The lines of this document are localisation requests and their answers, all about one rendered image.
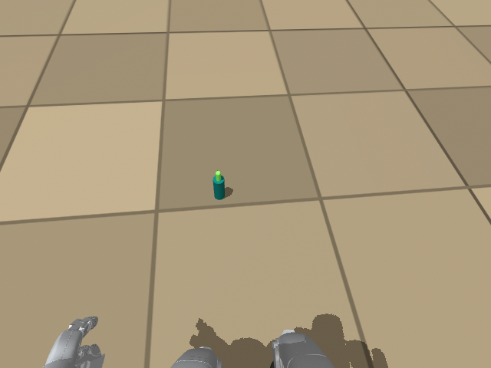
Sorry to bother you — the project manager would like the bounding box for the bottle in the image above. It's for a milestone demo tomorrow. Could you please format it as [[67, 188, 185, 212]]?
[[213, 171, 225, 200]]

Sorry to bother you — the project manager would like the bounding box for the left robot hand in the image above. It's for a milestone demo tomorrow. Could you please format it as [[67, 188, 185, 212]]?
[[45, 316, 105, 368]]

